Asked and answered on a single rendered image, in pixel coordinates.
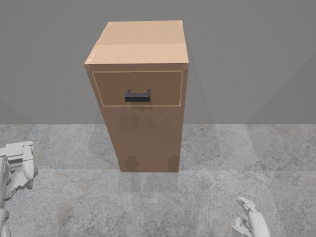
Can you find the cabinet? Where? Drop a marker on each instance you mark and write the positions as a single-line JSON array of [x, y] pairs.
[[145, 138]]

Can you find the handle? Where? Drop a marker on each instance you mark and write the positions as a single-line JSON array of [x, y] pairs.
[[137, 97]]

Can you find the robot left hand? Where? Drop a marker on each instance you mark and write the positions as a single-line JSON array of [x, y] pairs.
[[17, 158]]

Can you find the robot right hand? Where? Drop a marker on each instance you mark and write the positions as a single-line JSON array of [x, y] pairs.
[[255, 224]]

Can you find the drawer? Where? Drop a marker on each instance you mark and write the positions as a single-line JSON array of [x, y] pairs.
[[164, 85]]

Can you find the robot left forearm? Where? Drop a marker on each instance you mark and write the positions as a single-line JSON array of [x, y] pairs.
[[4, 230]]

